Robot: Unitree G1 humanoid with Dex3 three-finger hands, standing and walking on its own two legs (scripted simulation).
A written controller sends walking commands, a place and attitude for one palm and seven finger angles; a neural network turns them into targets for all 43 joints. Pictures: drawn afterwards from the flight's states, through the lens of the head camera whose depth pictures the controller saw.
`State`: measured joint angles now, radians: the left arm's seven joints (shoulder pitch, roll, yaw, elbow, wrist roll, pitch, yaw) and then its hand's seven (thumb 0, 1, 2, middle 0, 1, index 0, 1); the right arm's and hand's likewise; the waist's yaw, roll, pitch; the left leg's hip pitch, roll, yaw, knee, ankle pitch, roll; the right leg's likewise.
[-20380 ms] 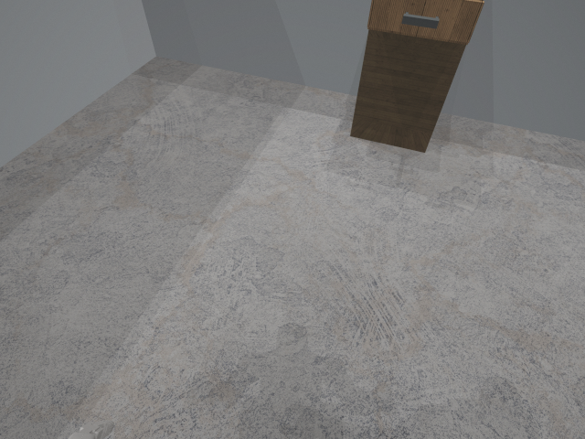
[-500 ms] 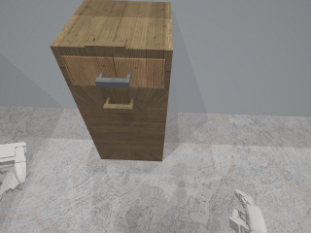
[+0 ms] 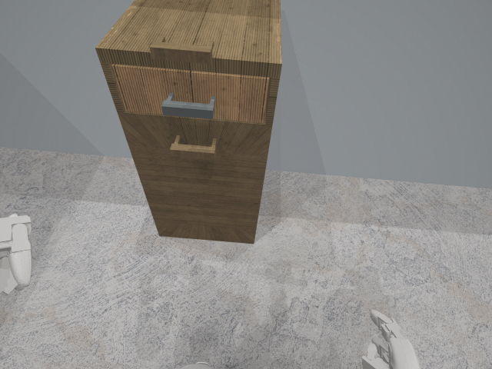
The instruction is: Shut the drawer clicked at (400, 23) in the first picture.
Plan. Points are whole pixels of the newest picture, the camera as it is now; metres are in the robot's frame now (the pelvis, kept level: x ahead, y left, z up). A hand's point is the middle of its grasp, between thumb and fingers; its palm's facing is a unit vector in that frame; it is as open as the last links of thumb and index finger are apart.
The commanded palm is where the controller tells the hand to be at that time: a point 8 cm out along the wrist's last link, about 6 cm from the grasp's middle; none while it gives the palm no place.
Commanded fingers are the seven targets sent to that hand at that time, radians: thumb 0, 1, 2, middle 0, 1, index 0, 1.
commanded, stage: step back with the hand held close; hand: left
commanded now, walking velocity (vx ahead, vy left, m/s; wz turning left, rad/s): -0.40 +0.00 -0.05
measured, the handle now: (190, 104) +0.71 +0.18 +0.01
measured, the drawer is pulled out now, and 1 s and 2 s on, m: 0.00 0.00 0.00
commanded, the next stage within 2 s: stop stepping back and stand still in 0.44 s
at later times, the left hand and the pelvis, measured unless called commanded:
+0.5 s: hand out of the picture +0.09 +0.26 +0.19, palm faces +0.41 -0.82 -0.40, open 3.2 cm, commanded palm +0.03 +0.29 +0.19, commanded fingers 0.00 0.90 0.90 -1.40 -1.60 -1.40 -1.60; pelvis -0.09 +0.01 +0.00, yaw +0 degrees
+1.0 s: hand out of the picture +0.00 +0.26 +0.19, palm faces +0.36 -0.86 -0.37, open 3.2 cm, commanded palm -0.04 +0.29 +0.19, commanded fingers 0.00 0.90 0.90 -1.40 -1.60 -1.40 -1.60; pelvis -0.20 +0.03 +0.01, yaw -7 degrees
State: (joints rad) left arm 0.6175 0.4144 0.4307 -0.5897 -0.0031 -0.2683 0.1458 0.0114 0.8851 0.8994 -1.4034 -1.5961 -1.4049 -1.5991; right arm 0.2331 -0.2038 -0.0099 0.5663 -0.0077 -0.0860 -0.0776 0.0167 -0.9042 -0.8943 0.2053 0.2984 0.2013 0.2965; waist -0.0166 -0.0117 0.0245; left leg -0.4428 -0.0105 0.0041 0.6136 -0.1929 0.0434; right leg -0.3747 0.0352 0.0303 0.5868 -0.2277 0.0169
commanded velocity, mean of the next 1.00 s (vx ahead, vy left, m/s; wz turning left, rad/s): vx -0.10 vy -0.01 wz -0.04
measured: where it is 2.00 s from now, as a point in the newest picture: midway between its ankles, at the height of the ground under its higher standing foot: outside the picture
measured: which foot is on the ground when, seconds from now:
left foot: down 0.00-0.82, up 0.84-1.00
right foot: down 0.00-0.28, up 0.30-0.50, down 0.52-1.00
